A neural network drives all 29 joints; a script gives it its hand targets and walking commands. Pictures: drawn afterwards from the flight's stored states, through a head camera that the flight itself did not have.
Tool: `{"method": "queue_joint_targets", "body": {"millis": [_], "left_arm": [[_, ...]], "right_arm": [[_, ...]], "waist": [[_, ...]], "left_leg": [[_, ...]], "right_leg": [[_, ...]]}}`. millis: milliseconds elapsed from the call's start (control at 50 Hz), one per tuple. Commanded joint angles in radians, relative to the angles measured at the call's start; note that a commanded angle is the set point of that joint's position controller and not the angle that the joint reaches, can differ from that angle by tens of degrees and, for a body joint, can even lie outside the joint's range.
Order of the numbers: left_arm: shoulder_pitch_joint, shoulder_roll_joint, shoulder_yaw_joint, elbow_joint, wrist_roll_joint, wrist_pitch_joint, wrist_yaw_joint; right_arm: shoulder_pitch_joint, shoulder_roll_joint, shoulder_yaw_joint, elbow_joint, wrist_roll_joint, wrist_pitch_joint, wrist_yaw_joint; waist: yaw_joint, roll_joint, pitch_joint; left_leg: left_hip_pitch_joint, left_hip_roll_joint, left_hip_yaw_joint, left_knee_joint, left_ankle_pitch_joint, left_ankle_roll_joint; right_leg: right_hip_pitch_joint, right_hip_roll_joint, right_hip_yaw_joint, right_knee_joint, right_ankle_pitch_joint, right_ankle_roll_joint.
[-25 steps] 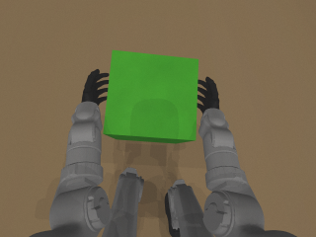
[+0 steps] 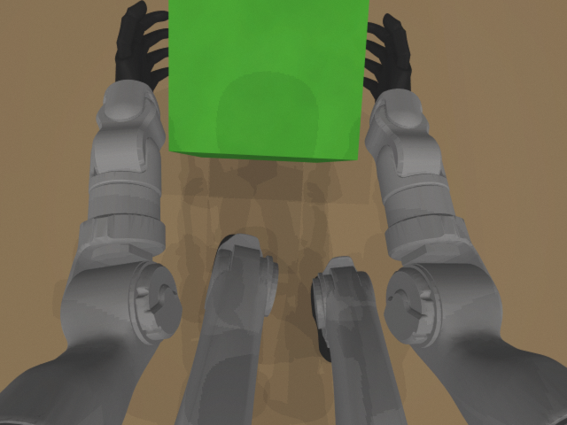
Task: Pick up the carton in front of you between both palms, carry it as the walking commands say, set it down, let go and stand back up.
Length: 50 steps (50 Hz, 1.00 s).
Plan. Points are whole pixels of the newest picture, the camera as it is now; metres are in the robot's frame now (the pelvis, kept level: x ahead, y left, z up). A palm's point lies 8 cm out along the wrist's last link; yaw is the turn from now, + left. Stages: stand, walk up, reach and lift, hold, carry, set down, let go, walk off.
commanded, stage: set down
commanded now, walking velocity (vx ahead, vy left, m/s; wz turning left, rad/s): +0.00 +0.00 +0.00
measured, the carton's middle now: (264, 87) +0.52 +0.12 -0.21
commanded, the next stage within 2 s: none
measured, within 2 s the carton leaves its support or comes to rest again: rests again in 1.18 s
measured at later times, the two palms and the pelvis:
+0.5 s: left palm (162, 88) +0.49 +0.27 -0.25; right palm (355, 86) +0.56 -0.02 -0.25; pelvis +0.00 +0.00 -0.07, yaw -2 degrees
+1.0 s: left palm (165, 108) +0.47 +0.27 -0.27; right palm (355, 105) +0.54 -0.03 -0.27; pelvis -0.02 +0.00 -0.09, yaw -3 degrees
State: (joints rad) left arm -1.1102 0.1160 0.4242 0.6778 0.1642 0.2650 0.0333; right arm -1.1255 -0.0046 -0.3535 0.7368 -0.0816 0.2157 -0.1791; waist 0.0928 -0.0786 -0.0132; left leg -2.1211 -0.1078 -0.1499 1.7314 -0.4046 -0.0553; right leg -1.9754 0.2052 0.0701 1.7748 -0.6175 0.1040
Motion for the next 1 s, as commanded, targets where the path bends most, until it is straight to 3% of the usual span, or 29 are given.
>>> {"method": "queue_joint_targets", "body": {"millis": [0, 100, 280, 300, 380, 440, 520, 580, 640, 760, 820, 900, 980], "left_arm": [[-0.704, -0.816, -0.404, 0.06, -0.032, 0.056, -0.194], [-0.803, -0.793, -0.343, 0.105, -0.01, 0.065, -0.209], [-0.851, -0.682, -0.309, 0.137, -0.038, 0.029, -0.249], [-0.856, -0.677, -0.309, 0.132, -0.046, 0.024, -0.258], [-0.86, -0.612, -0.3, 0.097, -0.092, -0.015, -0.286], [-0.862, -0.561, -0.298, 0.051, -0.135, -0.039, -0.292], [-0.826, -0.508, -0.312, -0.004, -0.176, -0.041, -0.291], [-0.763, -0.514, -0.307, -0.002, -0.182, -0.029, -0.309], [-0.733, -0.522, -0.292, 0.044, -0.173, -0.021, -0.338], [-0.787, -0.511, -0.256, 0.09, -0.146, -0.024, -0.372], [-0.829, -0.477, -0.229, 0.111, -0.118, -0.017, -0.371], [-0.857, -0.404, -0.185, 0.146, -0.066, -0.016, -0.346], [-0.902, -0.325, -0.154, 0.158, -0.045, -0.044, -0.292]], "right_arm": [[-0.811, 0.726, 0.295, 0.053, 0.036, 0.014, 0.238], [-0.899, 0.677, 0.197, 0.139, 0.013, 0.025, 0.267], [-0.953, 0.647, 0.238, 0.192, 0.049, 0.014, 0.256], [-0.952, 0.648, 0.259, 0.207, 0.056, 0.014, 0.254], [-0.927, 0.701, 0.36, 0.174, 0.093, -0.008, 0.235], [-0.931, 0.772, 0.478, 0.111, 0.154, -0.025, 0.223], [-0.91, 0.824, 0.606, 0.033, 0.238, -0.033, 0.197], [-0.876, 0.861, 0.627, 0.019, 0.25, -0.032, 0.18], [-0.848, 0.841, 0.58, 0.068, 0.223, -0.033, 0.175], [-0.841, 0.704, 0.399, 0.161, 0.101, -0.032, 0.176], [-0.854, 0.624, 0.32, 0.22, 0.053, -0.016, 0.178], [-0.899, 0.562, 0.302, 0.266, 0.05, -0.004, 0.196], [-1.008, 0.573, 0.389, 0.231, 0.133, -0.016, 0.219]], "waist": [[0.042, 0.19, -1.031], [0.038, 0.206, -0.98], [0.097, 0.115, -0.936], [0.123, 0.083, -0.91], [0.159, -0.063, -0.866], [0.222, -0.154, -1.003], [0.317, -0.197, -1.203], [0.346, -0.192, -1.198], [0.323, -0.177, -1.04], [0.192, -0.151, -0.754], [0.158, -0.132, -0.677], [0.191, -0.117, -0.58], [0.284, -0.127, -0.591]], "left_leg": [[1.028, 0.003, 0.155, -0.116, 0.049, -0.017], [0.994, 0.012, 0.145, -0.071, -0.016, -0.005], [0.864, 0.026, 0.19, 0.09, 0.195, 0.009], [0.792, 0.027, 0.194, 0.096, 0.201, 0.014], [0.671, 0.029, 0.211, 0.152, 0.347, 0.028], [0.684, 0.033, 0.208, 0.199, 0.51, 0.037], [0.731, 0.04, 0.214, 0.22, 0.664, 0.042], [0.659, 0.043, 0.226, 0.221, 0.674, 0.039], [0.544, 0.051, 0.223, 0.222, 0.589, 0.039], [0.385, 0.061, 0.213, 0.22, 0.347, 0.031], [0.367, 0.059, 0.213, 0.196, 0.216, 0.028], [0.404, 0.062, 0.2, 0.177, 0.11, 0.047], [0.469, 0.066, 0.194, 0.172, 0.116, 0.063]], "right_leg": [[0.029, 0.045, -0.184, -0.086, 0.001, -0.067], [-0.053, 0.041, -0.185, -0.023, -0.034, -0.09], [-0.02, 0.025, -0.172, 0.059, 0.047, -0.075], [0.006, 0.022, -0.162, 0.065, 0.052, -0.078], [0.115, 0.02, -0.166, 0.114, 0.202, -0.063], [0.237, 0.02, -0.152, 0.153, 0.38, -0.037], [0.36, 0.018, -0.117, 0.18, 0.555, -0.018], [0.405, 0.016, -0.09, 0.189, 0.638, -0.023], [0.33, 0.016, -0.084, 0.182, 0.578, -0.033], [0.21, 0.015, -0.102, 0.159, 0.361, -0.065], [0.177, 0.01, -0.11, 0.14, 0.226, -0.08], [0.083, 0.008, -0.122, 0.134, 0.052, -0.095], [0.064, 0.009, -0.121, 0.169, 0.017, -0.086]]}}
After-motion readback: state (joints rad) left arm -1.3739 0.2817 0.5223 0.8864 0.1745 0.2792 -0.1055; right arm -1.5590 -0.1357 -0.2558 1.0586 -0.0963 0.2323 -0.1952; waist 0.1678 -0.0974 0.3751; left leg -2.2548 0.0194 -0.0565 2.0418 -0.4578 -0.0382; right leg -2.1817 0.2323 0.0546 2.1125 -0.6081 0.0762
